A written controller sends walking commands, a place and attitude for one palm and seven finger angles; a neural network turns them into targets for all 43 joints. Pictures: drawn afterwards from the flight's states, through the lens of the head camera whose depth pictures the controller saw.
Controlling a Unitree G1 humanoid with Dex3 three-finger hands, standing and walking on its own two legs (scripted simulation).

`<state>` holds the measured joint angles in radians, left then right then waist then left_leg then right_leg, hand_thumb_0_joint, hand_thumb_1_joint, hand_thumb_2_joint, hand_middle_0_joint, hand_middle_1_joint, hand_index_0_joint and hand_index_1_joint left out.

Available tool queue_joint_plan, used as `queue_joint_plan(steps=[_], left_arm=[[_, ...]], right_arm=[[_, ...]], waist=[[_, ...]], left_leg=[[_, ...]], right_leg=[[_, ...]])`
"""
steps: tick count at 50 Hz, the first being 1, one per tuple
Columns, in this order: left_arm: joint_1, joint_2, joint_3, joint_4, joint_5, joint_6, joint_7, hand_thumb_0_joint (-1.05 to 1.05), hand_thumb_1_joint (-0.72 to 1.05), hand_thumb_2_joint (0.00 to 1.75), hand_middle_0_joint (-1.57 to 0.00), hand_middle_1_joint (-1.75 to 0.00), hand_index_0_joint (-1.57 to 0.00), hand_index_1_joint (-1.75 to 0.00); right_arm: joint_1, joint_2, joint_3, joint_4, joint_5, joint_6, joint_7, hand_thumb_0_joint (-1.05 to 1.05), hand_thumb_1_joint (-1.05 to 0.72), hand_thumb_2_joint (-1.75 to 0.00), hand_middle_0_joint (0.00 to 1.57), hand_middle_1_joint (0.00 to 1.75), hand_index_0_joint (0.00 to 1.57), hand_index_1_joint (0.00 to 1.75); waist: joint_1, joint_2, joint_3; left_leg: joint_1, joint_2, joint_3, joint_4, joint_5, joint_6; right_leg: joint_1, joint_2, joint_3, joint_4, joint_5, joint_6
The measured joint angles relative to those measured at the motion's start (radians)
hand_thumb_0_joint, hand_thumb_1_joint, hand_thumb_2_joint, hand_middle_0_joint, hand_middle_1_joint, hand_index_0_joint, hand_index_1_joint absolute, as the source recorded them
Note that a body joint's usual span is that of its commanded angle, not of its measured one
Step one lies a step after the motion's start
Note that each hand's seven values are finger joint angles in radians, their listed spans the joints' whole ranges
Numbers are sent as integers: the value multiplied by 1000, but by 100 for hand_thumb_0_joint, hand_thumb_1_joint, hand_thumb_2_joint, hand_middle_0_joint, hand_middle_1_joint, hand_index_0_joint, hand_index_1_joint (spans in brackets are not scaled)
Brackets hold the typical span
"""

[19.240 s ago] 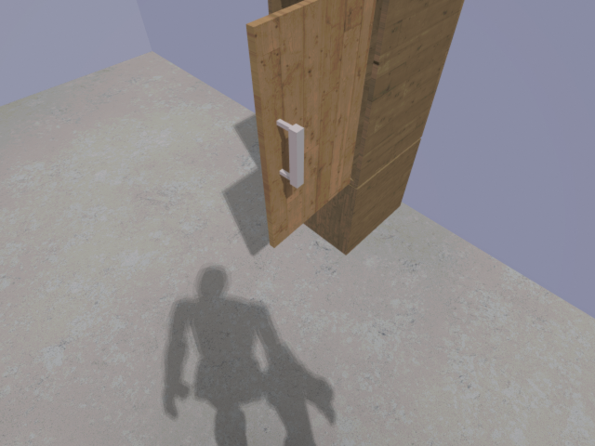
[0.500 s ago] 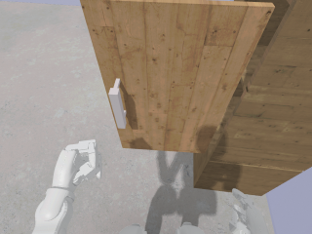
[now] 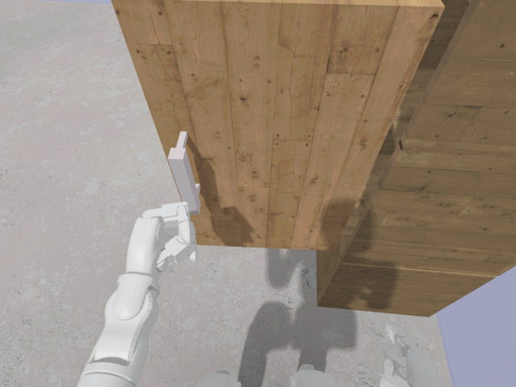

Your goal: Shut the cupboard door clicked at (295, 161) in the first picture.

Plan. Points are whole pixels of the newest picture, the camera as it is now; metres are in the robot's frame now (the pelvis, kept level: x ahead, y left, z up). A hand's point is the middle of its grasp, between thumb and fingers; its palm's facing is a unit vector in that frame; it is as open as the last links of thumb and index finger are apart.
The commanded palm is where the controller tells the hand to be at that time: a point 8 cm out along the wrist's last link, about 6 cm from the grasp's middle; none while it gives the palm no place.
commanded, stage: bring the fist close to the handle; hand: left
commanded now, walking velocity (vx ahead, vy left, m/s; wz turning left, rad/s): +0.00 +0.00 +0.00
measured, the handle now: (188, 175) +0.45 +0.13 +0.05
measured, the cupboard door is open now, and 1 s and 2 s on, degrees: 93 92 71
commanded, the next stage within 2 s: push the door shut along its arc in 0.52 s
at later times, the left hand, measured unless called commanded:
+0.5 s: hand (195, 234) +0.33 +0.11 +0.05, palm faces -0.05 -1.00 -0.02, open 3.1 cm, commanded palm +0.31 +0.16 +0.06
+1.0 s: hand (200, 209) +0.38 +0.10 +0.05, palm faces -0.14 -0.99 -0.03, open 3.1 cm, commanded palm +0.37 +0.16 +0.06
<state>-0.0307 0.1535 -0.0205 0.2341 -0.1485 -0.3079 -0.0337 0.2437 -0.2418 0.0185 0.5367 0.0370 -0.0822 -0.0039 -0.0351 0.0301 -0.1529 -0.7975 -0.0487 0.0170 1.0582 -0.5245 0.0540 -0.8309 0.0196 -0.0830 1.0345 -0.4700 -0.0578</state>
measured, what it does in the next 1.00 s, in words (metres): stands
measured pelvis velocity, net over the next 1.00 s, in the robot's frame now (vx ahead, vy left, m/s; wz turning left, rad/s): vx -0.01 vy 0.00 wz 0.00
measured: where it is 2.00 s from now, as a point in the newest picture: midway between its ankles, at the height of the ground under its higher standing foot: outside the picture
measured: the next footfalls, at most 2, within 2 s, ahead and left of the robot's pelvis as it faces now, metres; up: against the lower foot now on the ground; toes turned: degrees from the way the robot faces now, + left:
none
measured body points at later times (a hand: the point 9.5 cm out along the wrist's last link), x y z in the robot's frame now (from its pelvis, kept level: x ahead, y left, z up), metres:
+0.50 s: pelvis +0.00 +0.00 +0.00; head +0.06 -0.01 +0.45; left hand +0.33 +0.16 +0.06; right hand +0.13 -0.25 -0.10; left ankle -0.01 +0.09 -0.67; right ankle +0.02 -0.09 -0.67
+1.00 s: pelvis -0.01 +0.00 +0.00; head +0.06 +0.00 +0.44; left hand +0.38 +0.16 +0.06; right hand +0.11 -0.25 -0.11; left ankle -0.01 +0.09 -0.67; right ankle +0.02 -0.09 -0.67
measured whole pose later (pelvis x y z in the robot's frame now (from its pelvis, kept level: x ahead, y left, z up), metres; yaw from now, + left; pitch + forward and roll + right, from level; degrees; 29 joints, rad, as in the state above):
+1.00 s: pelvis -0.01 +0.00 +0.00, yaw +0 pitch +16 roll +0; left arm -0.37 0.20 0.05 0.60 -0.15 -0.36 -0.11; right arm 0.26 -0.25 0.02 0.59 0.05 -0.02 0.00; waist -0.06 0.02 -0.14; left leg -0.83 -0.05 0.02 1.05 -0.50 0.05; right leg -0.86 0.02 -0.08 1.03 -0.45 -0.06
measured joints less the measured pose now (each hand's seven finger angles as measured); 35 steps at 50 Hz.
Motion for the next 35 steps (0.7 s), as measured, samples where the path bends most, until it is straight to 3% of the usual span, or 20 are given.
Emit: queue_joint_plan(steps=[11, 23, 35], left_arm=[[-109, -20, 5, 108, 24, -11, 47, 2, 90, 90, -130, -150, -130, -150], [-66, -8, 14, 101, 7, -52, 32, 2, 90, 90, -130, -150, -130, -150], [-106, -13, 2, 135, 20, -49, 38, 2, 90, 90, -130, -150, -130, -150]], right_arm=[[6, 10, -1, 16, -4, 47, 15, 1, -90, -90, 20, 29, 20, 30], [24, 0, -14, 24, 1, 60, 13, 1, -90, -90, 20, 29, 20, 30], [-11, 5, -9, 17, 2, 65, 8, 1, -90, -90, 20, 29, 20, 30]], waist=[[-9, -8, 1], [-4, -6, 6], [-6, -10, 8]], left_leg=[[5, 4, 10, -10, 4, -2], [22, 4, 9, -28, 11, -3], [11, 2, 8, -15, 13, -3]], right_leg=[[-2, 4, 10, -3, 5, -2], [15, 5, 10, -20, 12, -3], [5, 2, 8, -8, 12, -3]])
